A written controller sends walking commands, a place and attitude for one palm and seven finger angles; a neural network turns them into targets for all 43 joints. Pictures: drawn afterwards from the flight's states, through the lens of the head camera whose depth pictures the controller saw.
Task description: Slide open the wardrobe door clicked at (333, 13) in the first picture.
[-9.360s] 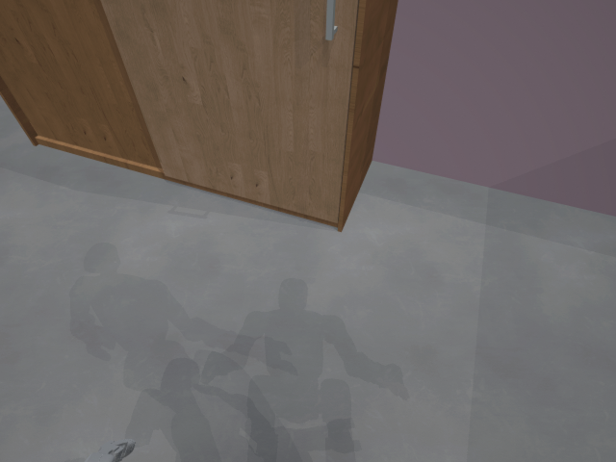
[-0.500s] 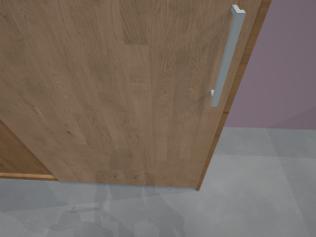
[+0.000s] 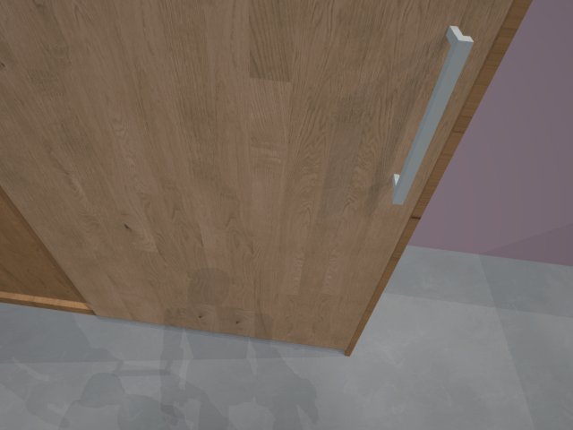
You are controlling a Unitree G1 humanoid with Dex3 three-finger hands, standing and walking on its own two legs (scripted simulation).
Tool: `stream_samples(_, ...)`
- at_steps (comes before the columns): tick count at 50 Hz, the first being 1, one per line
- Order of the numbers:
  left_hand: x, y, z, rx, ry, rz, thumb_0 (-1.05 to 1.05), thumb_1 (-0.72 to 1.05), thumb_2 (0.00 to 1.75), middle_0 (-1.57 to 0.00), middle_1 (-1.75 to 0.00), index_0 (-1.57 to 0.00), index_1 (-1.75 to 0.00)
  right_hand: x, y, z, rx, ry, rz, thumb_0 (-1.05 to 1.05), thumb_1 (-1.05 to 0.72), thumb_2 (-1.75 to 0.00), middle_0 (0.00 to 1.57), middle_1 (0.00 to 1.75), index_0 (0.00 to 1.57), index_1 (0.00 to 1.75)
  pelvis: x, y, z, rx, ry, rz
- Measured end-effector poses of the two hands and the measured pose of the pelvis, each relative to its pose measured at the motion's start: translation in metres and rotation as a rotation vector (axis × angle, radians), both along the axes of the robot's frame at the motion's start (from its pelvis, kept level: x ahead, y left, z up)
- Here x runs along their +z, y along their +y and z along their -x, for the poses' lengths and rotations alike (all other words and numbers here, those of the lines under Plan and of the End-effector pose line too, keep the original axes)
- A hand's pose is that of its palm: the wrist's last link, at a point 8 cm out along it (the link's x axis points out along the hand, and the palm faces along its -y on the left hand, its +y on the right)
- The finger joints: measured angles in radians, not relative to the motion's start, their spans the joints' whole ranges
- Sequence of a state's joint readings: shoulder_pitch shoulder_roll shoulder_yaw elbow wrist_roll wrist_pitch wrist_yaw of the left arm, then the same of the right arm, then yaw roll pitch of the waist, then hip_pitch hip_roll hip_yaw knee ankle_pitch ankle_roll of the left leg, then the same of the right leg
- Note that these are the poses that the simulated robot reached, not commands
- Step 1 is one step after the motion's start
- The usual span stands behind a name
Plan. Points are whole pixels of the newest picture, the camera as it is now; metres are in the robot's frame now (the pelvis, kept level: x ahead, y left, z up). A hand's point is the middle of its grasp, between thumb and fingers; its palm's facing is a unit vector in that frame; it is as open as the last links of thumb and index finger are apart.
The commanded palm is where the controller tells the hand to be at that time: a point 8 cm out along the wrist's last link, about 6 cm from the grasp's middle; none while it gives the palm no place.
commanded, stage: look again from close up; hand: right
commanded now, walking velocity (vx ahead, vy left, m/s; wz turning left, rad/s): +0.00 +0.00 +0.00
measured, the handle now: (422, 127) +0.50 -0.16 +0.20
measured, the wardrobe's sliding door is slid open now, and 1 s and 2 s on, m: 0.00 0.00 0.00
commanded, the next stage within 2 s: raise the hand with hooked fingers in 0.86 s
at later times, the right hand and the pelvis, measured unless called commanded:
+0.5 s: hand out of the picture +0.02 -0.16 -0.17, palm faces +0.01 +0.97 -0.22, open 7.4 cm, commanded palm none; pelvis +0.00 +0.02 +0.00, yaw +0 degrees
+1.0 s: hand out of the picture +0.04 -0.16 -0.16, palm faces +0.08 +0.97 -0.22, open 7.4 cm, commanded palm +0.10 -0.20 -0.06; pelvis +0.00 +0.03 +0.00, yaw +0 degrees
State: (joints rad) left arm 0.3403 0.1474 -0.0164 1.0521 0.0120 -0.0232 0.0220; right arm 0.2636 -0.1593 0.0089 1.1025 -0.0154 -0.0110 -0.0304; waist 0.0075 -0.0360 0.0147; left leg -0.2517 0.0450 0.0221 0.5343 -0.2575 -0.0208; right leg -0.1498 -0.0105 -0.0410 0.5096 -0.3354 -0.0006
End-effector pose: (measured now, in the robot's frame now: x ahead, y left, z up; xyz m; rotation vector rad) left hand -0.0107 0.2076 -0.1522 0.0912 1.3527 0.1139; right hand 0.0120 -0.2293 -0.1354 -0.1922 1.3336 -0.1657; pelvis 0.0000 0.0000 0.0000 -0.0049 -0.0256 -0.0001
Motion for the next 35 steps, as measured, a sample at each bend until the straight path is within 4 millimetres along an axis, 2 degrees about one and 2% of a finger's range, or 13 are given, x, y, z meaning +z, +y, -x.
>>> stream_samples(7,-0.002,0.002,-0.001,-0.005,0.008,0.014,0.01,0.92,0.9,-0.2,-0.3,-0.2,-0.3,0.006,0.001,-0.006,0.003,-0.01,0.013,0.01,-0.91,-0.9,0.2,0.3,0.2,0.3,0.002,0.003,-0.002,0.007,-0.001,0.009)
stream_samples(25,0.004,0.036,-0.01,-0.016,0.034,-0.034,0.0,0.91,0.9,-0.2,-0.3,-0.2,-0.3,0.002,0.023,-0.006,-0.007,0.013,-0.009,0.01,-0.91,-0.9,0.2,0.3,0.2,0.3,0.004,0.023,-0.004,0.003,0.001,0.009)
stream_samples(35,0.007,0.043,-0.014,-0.023,0.032,-0.046,0.0,0.91,0.9,-0.2,-0.3,-0.2,-0.3,0.001,0.028,-0.006,-0.011,0.01,-0.018,0.01,-0.91,-0.9,0.2,0.3,0.2,0.3,0.005,0.028,-0.003,0.0,0.002,0.005)
